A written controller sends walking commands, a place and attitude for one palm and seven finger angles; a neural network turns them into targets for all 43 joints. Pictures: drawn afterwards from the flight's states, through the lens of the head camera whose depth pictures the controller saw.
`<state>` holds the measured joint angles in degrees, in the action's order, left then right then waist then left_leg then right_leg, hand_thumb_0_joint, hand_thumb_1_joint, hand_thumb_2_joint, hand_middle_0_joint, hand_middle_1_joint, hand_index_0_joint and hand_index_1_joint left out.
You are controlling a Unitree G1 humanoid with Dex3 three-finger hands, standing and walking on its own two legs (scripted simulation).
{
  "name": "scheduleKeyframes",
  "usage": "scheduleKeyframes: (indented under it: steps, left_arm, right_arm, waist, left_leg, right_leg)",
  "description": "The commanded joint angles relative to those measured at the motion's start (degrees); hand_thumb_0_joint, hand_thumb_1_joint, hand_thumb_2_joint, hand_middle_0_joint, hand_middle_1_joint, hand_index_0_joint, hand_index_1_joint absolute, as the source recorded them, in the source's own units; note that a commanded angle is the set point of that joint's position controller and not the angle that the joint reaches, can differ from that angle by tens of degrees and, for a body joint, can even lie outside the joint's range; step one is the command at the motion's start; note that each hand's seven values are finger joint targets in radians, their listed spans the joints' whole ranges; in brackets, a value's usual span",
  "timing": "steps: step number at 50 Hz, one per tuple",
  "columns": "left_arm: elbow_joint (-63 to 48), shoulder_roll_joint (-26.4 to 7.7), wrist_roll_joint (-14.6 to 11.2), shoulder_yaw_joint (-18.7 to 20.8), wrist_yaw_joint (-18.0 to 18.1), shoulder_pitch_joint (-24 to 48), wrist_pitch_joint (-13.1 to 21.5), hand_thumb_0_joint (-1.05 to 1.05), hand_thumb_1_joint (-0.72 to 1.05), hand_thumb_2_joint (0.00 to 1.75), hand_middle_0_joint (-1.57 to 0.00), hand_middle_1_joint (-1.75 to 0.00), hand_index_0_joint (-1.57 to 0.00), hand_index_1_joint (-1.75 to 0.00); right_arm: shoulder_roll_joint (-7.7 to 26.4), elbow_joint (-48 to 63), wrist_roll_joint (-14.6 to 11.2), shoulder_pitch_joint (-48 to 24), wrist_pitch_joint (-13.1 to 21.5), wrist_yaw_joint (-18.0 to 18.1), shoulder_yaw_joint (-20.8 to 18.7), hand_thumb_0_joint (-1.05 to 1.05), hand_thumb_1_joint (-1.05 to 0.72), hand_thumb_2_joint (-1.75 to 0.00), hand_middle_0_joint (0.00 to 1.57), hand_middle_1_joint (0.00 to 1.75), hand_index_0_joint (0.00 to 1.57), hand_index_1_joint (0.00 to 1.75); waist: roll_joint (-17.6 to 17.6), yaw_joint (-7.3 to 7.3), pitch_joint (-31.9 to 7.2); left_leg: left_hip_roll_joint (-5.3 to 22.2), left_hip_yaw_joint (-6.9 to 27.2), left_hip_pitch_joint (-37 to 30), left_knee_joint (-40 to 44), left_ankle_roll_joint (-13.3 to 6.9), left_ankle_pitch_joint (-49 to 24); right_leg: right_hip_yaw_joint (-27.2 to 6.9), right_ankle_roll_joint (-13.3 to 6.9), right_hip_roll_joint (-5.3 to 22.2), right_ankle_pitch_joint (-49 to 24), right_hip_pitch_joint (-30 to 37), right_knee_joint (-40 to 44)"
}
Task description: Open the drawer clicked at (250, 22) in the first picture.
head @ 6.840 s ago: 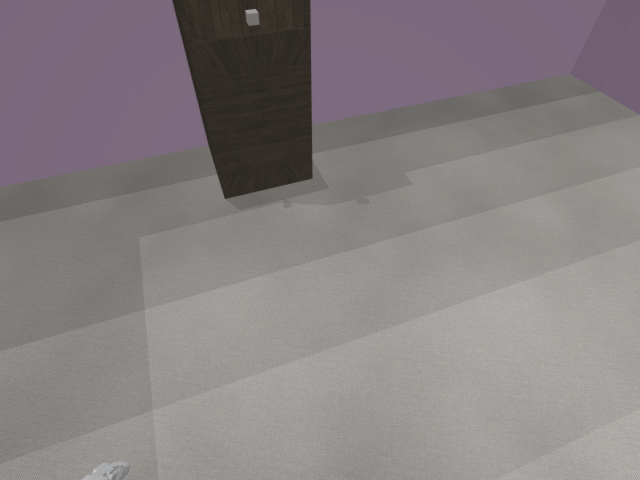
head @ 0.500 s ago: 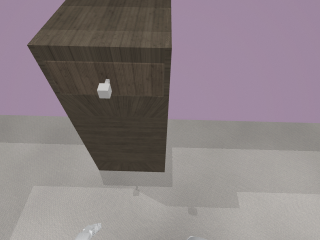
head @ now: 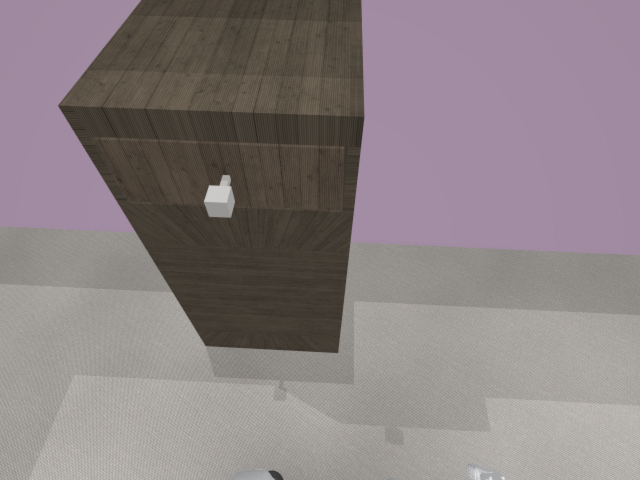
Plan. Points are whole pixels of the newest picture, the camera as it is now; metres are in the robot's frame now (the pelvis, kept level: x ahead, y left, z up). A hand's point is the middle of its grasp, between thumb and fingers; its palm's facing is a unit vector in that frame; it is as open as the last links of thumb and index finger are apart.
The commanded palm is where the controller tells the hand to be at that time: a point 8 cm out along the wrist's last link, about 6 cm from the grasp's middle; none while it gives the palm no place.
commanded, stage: come to a stop and stand still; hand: left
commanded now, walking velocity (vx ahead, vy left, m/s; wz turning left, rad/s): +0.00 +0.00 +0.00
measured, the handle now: (222, 193) +0.51 +0.21 +0.01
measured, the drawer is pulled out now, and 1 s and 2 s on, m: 0.00 0.00 0.00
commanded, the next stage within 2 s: look again from close up in 0.60 s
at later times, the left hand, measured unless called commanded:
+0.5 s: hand out of the picture +0.00 +0.14 -0.17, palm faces +0.08 -0.98 -0.20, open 7.2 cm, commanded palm none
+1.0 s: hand out of the picture -0.04 +0.15 -0.17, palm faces +0.05 -0.98 -0.19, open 7.3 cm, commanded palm none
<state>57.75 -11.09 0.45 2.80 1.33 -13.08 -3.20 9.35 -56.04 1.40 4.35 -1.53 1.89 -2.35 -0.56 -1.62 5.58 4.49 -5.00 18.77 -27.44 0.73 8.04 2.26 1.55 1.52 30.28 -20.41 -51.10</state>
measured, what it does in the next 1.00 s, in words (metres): steps on the spot: right foot, then left foot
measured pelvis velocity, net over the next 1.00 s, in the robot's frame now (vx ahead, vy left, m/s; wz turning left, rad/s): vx -0.04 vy -0.02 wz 0.01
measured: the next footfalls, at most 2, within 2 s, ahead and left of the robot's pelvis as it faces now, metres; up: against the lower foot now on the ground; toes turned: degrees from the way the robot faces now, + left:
right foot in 0.08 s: +0.02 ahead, -0.14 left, +0.00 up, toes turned -3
left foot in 0.34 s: -0.02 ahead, +0.09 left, +0.00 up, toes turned +2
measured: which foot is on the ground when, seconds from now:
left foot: down 0.00-0.08, up 0.10-0.32, down 0.34-1.00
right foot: up 0.00-0.06, down 0.08-1.00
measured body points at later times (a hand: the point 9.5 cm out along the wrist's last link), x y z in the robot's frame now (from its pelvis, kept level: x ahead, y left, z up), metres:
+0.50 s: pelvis -0.04 -0.05 +0.01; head -0.03 -0.04 +0.46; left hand -0.01 +0.19 -0.15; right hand -0.05 -0.26 -0.15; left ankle -0.06 +0.09 -0.73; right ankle -0.02 -0.13 -0.73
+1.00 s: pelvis -0.04 -0.02 +0.00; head -0.04 -0.03 +0.45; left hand -0.05 +0.20 -0.15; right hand -0.04 -0.22 -0.16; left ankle -0.06 +0.09 -0.73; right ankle -0.02 -0.13 -0.73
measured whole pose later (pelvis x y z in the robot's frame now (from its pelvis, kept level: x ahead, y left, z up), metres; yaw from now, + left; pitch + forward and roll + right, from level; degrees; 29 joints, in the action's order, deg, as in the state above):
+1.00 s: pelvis -0.04 -0.02 +0.00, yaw +1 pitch -1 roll +0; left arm 63.8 -7.2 0.4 -0.7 1.9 -17.9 0.8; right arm 7.8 -61.4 1.1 19.9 1.2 1.5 0.9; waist -1.6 0.1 -0.4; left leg -0.6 -2.3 9.8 -27.8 -1.2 17.5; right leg 3.7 -0.2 1.8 13.6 -14.4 -28.6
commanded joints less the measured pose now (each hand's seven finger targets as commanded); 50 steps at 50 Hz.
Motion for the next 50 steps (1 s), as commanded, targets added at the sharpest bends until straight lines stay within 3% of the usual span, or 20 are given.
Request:
scheduleKeyframes:
  steps: [1,2,3,4,5,6,8,13,15,17,18,20,24,34,35,36,37,38,43,50]
  left_arm:
    - [-1.89,-3.28,0.34,0.96,0.01,-8.17,1.68,0.00,0.90,0.90,-0.20,-0.30,-0.20,-0.30]
    - [-1.40,-4.62,0.76,1.03,0.11,-9.83,1.89,0.00,0.90,0.90,-0.20,-0.30,-0.20,-0.30]
    - [-1.99,-8.34,1.40,1.26,0.37,-8.23,2.47,0.00,0.90,0.90,-0.20,-0.30,-0.20,-0.30]
    - [-3.29,-11.25,1.37,1.41,0.36,-4.57,2.60,0.00,0.90,0.90,-0.20,-0.30,-0.20,-0.30]
    - [-4.25,-11.40,1.32,1.63,0.41,-2.71,2.60,0.00,0.90,0.90,-0.20,-0.30,-0.20,-0.30]
    - [-4.01,-10.62,1.35,1.59,0.55,-0.39,2.56,0.00,0.90,0.90,-0.20,-0.30,-0.20,-0.30]
    - [-4.40,-8.24,1.31,1.05,0.73,3.87,2.58,0.00,0.90,0.90,-0.20,-0.30,-0.20,-0.30]
    - [-1.65,-7.73,0.84,0.91,0.75,-1.42,3.23,0.00,0.90,0.90,-0.20,-0.30,-0.20,-0.30]
    - [-0.24,-6.98,0.10,0.55,0.82,-1.59,3.30,0.00,0.90,0.90,-0.20,-0.30,-0.20,-0.30]
    - [0.61,-4.27,-0.48,-0.28,0.54,-2.36,3.37,0.00,0.90,0.90,-0.20,-0.30,-0.20,-0.30]
    - [0.51,-3.82,-0.21,-0.39,0.50,-2.10,3.16,0.00,0.90,0.90,-0.20,-0.30,-0.20,-0.30]
    - [2.24,-4.29,-0.38,-0.57,0.36,-1.00,3.03,0.00,0.90,0.90,-0.20,-0.30,-0.20,-0.30]
    - [3.87,-4.35,-0.29,-0.83,0.27,-1.87,3.07,0.00,0.90,0.90,-0.20,-0.30,-0.20,-0.30]
    - [5.34,-2.75,-0.12,-1.27,0.49,-4.46,3.65,0.00,0.90,0.90,-0.20,-0.30,-0.20,-0.30]
    - [6.72,-3.85,0.80,-1.78,2.87,-10.40,5.42,0.00,0.90,0.90,-0.20,-0.30,-0.20,-0.30]
    - [4.35,-6.92,0.56,-1.31,2.34,-8.70,6.01,0.00,0.90,0.90,-0.20,-0.30,-0.20,-0.30]
    - [3.30,-6.50,0.59,-1.35,1.91,-6.16,6.14,0.00,0.90,0.90,-0.20,-0.30,-0.20,-0.30]
    - [2.44,-6.21,0.60,-1.26,1.62,-4.70,5.94,0.00,0.90,0.90,-0.20,-0.30,-0.20,-0.30]
    - [3.08,-2.36,0.27,-2.11,0.74,-6.27,5.32,0.00,0.90,0.90,-0.20,-0.30,-0.20,-0.30]
    - [4.34,-1.64,0.00,-2.50,0.64,-7.59,5.12,0.00,0.90,0.90,-0.20,-0.30,-0.20,-0.30]
  right_arm:
    - [11.53,2.10,-0.26,3.45,0.01,-0.08,-3.46,0.00,-0.90,-0.90,0.20,0.30,0.20,0.30]
    - [10.09,2.30,-0.69,3.44,-0.18,-0.34,-3.34,0.00,-0.90,-0.90,0.20,0.30,0.20,0.30]
    - [6.48,2.68,-1.08,4.51,-0.34,-0.80,-2.80,0.00,-0.90,-0.90,0.20,0.30,0.20,0.30]
    - [4.00,3.98,-1.06,2.79,-0.64,-1.33,-1.98,0.00,-0.90,-0.90,0.20,0.30,0.20,0.30]
    - [4.78,4.13,-0.87,0.84,-1.53,-1.20,-2.16,0.00,-0.90,-0.90,0.20,0.30,0.20,0.30]
    - [4.96,3.52,-0.73,0.72,-1.91,-1.11,-2.20,0.00,-0.90,-0.90,0.20,0.30,0.20,0.30]
    - [4.90,0.69,-0.77,5.70,-1.55,-1.20,-2.23,0.00,-0.90,-0.90,0.20,0.30,0.20,0.30]
    - [3.19,-1.62,-1.06,7.79,0.12,-0.68,-0.67,0.00,-0.90,-0.90,0.20,0.30,0.20,0.30]
    - [2.69,-3.71,-0.93,10.91,0.89,-0.24,0.10,0.00,-0.90,-0.90,0.20,0.30,0.20,0.30]
    - [5.14,-5.13,-0.51,11.62,1.97,0.09,0.46,0.00,-0.90,-0.90,0.20,0.30,0.20,0.30]
    - [6.18,-4.97,-0.59,10.79,1.83,0.08,0.49,0.00,-0.90,-0.90,0.20,0.30,0.20,0.30]
    - [5.08,-6.71,-0.55,10.22,2.17,0.20,0.97,0.00,-0.90,-0.90,0.20,0.30,0.20,0.30]
    - [4.14,-7.63,-0.52,12.26,1.75,0.16,1.15,0.00,-0.90,-0.90,0.20,0.30,0.20,0.30]
    - [2.54,-8.72,-0.53,17.34,1.60,0.26,1.39,0.00,-0.90,-0.90,0.20,0.30,0.20,0.30]
    - [5.34,-5.13,-0.76,10.80,2.90,-0.68,1.17,0.00,-0.90,-0.90,0.20,0.30,0.20,0.30]
    - [1.72,-3.21,-0.85,15.07,2.06,-0.79,1.33,0.00,-0.90,-0.90,0.20,0.30,0.20,0.30]
    - [1.88,-3.61,-0.79,17.24,2.11,-0.99,1.39,0.00,-0.90,-0.90,0.20,0.30,0.20,0.30]
    - [1.52,-3.43,-0.43,19.29,2.02,-1.24,1.40,0.00,-0.90,-0.90,0.20,0.30,0.20,0.30]
    - [2.45,-2.80,-0.37,19.38,3.24,-0.72,2.00,0.00,-0.90,-0.90,0.20,0.30,0.20,0.30]
    - [3.98,-4.00,-0.49,18.88,4.16,-0.13,2.54,0.00,-0.90,-0.90,0.20,0.30,0.20,0.30]
  waist:
    - [-8.40,0.51,-11.96]
    - [-3.27,-0.24,-10.51]
    - [8.08,0.70,-7.78]
    - [14.36,1.13,-4.47]
    - [14.11,-0.19,-4.40]
    - [15.44,0.58,-1.78]
    - [10.48,3.39,-1.47]
    - [8.10,0.81,-5.68]
    - [6.53,1.71,-7.29]
    - [-1.31,0.48,-7.39]
    - [-0.23,-0.11,-6.27]
    - [-5.92,-0.05,-4.88]
    - [-2.70,0.19,-2.16]
    - [2.52,1.68,-0.49]
    - [1.23,-1.08,0.50]
    - [1.75,2.42,-6.19]
    - [1.98,3.59,-7.34]
    - [0.09,4.49,-7.00]
    - [-2.27,2.62,0.17]
    - [-0.59,1.50,-1.02]
  left_leg:
    - [11.30,8.40,-7.92,2.93,-7.49,-16.17]
    - [7.95,6.67,-3.41,-0.09,-4.91,-5.75]
    - [1.65,3.20,2.48,-6.68,-1.14,6.47]
    - [-2.55,1.59,4.40,-12.33,0.60,18.52]
    - [-2.29,5.03,2.13,-20.05,0.13,22.09]
    - [-2.38,6.80,2.65,-24.98,-0.58,21.03]
    - [-2.27,5.98,2.25,-28.81,-0.58,17.20]
    - [-2.22,3.31,-1.09,-9.37,0.41,15.52]
    - [-2.21,3.90,-8.65,4.02,0.11,6.03]
    - [3.62,9.98,-11.72,7.37,-2.10,-7.16]
    - [5.09,10.45,-8.82,7.55,-2.33,-3.94]
    - [4.09,10.04,-5.49,9.84,-2.23,-0.59]
    - [2.06,8.43,-3.66,11.52,-1.51,8.28]
    - [0.62,6.15,-6.73,9.55,-1.51,7.38]
    - [0.92,2.61,-2.12,-2.32,0.19,7.03]
    - [-1.61,4.48,-4.10,-4.89,-0.18,13.72]
    - [-1.16,4.21,-6.58,-4.66,-0.54,12.84]
    - [-1.85,3.93,-8.61,-3.11,-1.27,10.04]
    - [0.84,8.40,-1.13,6.11,-2.98,7.16]
    - [1.56,8.86,-1.86,8.67,-3.23,2.18]
  right_leg:
    - [1.46,-0.32,0.50,-11.68,7.62,18.32]
    - [0.49,-0.27,1.41,-18.25,11.27,26.89]
    - [-10.44,-3.02,9.25,-20.79,10.77,33.85]
    - [-16.85,-8.17,17.57,-23.32,4.69,36.88]
    - [-17.72,-11.24,18.61,-18.39,-1.64,38.47]
    - [-18.00,-11.94,17.02,-15.93,-4.49,38.68]
    - [-11.94,-11.28,13.58,-19.60,-3.06,36.54]
    - [-8.93,-11.39,11.97,-32.70,10.20,31.28]
    - [-8.81,-8.50,10.39,-31.42,9.57,29.01]
    - [-5.08,-4.04,5.17,-26.99,8.06,27.77]
    - [-4.45,-3.30,4.11,-21.95,9.24,29.29]
    - [-2.82,-2.67,4.02,-22.86,12.41,29.10]
    - [-4.27,-2.88,4.44,-17.87,12.56,32.69]
    - [-6.41,-3.03,4.80,-11.85,6.91,36.08]
    - [-8.12,-0.99,8.00,-34.65,9.26,32.30]
    - [-13.46,-4.57,12.05,-21.98,9.21,34.94]
    - [-11.89,-6.99,11.09,-8.11,5.14,36.10]
    - [-10.07,-7.06,9.25,-4.01,2.19,34.90]
    - [-4.89,-4.62,3.96,-11.25,4.42,28.84]
    - [-3.39,-3.73,3.89,-21.48,10.19,26.28]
